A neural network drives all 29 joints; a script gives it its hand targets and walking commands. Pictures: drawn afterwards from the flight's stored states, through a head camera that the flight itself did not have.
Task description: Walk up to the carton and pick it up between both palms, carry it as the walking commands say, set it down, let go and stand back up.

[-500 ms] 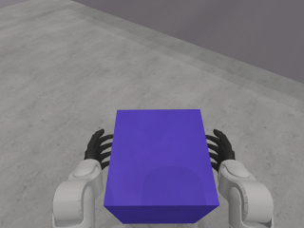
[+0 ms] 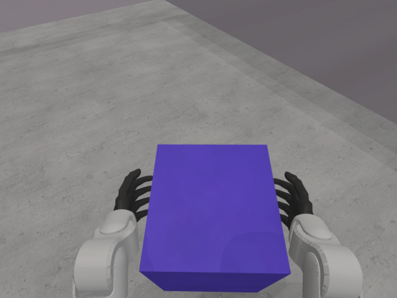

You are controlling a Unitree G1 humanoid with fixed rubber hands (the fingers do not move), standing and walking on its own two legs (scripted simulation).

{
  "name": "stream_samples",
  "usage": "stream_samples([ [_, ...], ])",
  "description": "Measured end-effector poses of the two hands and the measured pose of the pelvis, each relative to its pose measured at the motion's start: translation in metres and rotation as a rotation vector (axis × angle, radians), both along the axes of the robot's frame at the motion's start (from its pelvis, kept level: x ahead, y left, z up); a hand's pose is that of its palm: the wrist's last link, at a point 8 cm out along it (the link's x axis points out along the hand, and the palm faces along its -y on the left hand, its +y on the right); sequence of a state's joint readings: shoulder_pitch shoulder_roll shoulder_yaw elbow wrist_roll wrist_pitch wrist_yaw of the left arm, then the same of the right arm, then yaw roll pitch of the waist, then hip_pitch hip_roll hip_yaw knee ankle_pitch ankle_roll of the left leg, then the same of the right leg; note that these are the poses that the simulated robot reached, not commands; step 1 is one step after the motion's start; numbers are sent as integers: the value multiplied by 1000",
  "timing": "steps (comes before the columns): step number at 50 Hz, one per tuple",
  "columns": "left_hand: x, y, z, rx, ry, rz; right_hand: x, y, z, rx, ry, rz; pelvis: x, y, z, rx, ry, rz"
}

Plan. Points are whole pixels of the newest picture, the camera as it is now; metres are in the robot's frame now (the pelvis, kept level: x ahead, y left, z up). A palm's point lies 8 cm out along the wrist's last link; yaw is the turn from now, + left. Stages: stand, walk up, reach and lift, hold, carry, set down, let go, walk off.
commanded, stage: carry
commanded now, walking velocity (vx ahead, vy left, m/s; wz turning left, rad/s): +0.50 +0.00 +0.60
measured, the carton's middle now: (211, 224) +0.26 +0.00 +0.02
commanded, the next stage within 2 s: none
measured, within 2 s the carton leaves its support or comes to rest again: neither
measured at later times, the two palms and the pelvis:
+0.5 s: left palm (99, 125) +0.52 +0.28 +0.06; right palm (208, 110) +0.57 +0.00 +0.07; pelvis +0.30 +0.09 +0.00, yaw +12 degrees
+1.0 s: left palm (44, 84) +0.70 +0.51 +0.08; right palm (130, 57) +0.87 +0.27 +0.07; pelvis +0.59 +0.25 -0.02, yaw +33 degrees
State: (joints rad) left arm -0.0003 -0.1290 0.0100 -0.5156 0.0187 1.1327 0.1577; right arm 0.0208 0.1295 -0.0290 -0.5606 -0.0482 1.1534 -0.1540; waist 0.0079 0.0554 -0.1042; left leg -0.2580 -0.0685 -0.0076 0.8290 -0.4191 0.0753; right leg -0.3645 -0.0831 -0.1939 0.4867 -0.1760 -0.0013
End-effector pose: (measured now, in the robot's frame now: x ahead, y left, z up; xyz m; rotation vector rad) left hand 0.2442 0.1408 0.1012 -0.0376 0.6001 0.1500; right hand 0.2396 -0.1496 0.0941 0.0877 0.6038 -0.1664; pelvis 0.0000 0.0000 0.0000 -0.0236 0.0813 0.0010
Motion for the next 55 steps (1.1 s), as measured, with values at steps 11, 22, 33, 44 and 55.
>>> stream_samples([
  [11, 96, 60, -3, -42, 55, 207, 156, 65, 8, -44, 53, 219, 132, 13, 9, 60, -18, 141],
  [22, 244, 131, -39, -55, 149, 208, 298, 136, -33, -56, 148, 219, 266, 81, -6, 44, -8, 199],
  [33, 348, 184, -15, -22, 38, 329, 440, 198, -13, -4, 40, 327, 399, 111, 0, 15, 21, 355],
  [44, 400, 292, 3, -50, -2, 630, 572, 345, 17, -50, -2, 637, 531, 177, 9, 69, 15, 539],
  [55, 505, 408, -35, -73, 157, 619, 668, 454, -36, -75, 156, 627, 628, 290, -4, 59, -11, 607],
])
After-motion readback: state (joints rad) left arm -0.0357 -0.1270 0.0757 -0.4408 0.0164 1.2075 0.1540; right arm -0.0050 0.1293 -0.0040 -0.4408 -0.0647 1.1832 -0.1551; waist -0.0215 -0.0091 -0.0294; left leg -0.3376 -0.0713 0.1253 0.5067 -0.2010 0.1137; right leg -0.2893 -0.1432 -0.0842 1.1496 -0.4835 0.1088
